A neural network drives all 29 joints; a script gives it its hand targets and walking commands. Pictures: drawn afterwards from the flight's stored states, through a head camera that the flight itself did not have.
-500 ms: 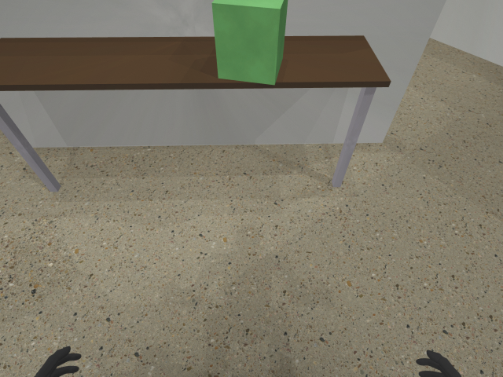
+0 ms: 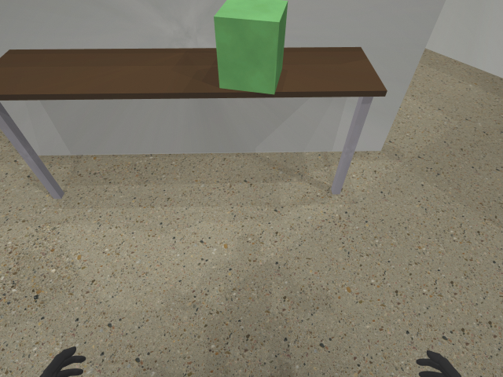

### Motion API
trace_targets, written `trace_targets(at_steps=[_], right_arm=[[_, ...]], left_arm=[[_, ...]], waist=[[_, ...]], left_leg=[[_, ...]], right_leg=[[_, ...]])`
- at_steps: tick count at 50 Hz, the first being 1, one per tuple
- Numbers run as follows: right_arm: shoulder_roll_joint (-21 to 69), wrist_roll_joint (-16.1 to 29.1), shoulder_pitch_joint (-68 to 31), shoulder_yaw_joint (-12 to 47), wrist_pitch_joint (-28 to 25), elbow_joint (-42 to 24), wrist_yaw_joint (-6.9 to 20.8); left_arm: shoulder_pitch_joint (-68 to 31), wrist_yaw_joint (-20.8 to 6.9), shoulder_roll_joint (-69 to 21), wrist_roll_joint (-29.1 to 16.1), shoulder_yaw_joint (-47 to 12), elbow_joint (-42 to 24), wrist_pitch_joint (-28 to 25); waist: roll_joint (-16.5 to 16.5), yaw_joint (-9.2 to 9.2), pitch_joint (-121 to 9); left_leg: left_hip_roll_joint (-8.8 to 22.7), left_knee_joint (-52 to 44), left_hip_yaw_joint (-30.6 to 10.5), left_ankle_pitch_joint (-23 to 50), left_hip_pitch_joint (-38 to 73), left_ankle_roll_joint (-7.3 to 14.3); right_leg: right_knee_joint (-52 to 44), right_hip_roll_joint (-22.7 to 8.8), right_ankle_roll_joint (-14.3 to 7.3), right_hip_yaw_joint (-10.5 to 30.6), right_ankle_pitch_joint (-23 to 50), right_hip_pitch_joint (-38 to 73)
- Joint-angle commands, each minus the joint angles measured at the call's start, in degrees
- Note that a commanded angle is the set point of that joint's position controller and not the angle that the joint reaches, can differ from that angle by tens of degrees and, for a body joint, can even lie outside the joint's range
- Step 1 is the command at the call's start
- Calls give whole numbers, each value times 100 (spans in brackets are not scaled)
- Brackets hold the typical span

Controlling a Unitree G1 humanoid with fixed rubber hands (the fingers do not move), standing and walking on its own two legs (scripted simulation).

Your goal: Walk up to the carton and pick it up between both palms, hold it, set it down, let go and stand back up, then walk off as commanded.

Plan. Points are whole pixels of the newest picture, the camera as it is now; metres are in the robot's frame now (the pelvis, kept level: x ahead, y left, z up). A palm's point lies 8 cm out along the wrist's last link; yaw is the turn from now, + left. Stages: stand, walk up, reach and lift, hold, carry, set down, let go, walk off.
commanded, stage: stand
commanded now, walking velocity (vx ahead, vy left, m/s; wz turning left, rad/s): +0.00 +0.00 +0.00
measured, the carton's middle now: (252, 46) +1.17 -0.01 -0.01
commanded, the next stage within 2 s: none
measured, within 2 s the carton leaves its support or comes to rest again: neither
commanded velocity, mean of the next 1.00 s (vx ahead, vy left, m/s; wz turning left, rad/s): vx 0.00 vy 0.00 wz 0.00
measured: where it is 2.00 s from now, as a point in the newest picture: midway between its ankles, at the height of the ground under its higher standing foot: outside the picture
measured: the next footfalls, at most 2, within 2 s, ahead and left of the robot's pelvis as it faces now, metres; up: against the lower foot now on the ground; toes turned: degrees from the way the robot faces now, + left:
none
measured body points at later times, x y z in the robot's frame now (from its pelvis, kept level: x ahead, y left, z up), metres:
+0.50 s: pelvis +0.00 +0.00 +0.00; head +0.01 +0.00 +0.45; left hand +0.12 +0.33 -0.10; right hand +0.11 -0.32 -0.10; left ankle +0.00 +0.14 -0.74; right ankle +0.01 -0.13 -0.74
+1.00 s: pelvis +0.00 +0.00 +0.00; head +0.01 +0.00 +0.45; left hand +0.11 +0.33 -0.10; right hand +0.10 -0.32 -0.10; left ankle +0.00 +0.14 -0.74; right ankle +0.01 -0.13 -0.74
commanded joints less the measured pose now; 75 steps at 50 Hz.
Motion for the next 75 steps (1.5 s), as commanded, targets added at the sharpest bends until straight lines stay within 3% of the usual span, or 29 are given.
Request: trace_targets(at_steps=[1,10,26,75], right_arm=[[-948,24,-352,-89,-148,153,-36],[-967,25,-331,-77,-156,240,-37],[-980,29,-280,-69,-141,393,-68],[-999,29,-293,-52,-140,632,-61]], left_arm=[[-321,-19,972,372,80,-149,-4],[-428,-38,979,378,91,25,10],[-457,-24,1018,374,82,257,33],[-420,-17,991,372,66,435,64]], waist=[[-306,25,-492],[-265,41,-468],[-314,24,-587],[-368,51,-438]], left_leg=[[587,-740,-444,782,338,389],[622,-900,-509,604,298,370],[639,-850,-453,1121,472,385],[630,-990,-465,871,454,357]], right_leg=[[-534,-582,-227,600,1006,412],[-610,-557,-204,582,856,437],[-639,-604,-194,524,1320,560],[-787,-616,-206,569,1035,468]])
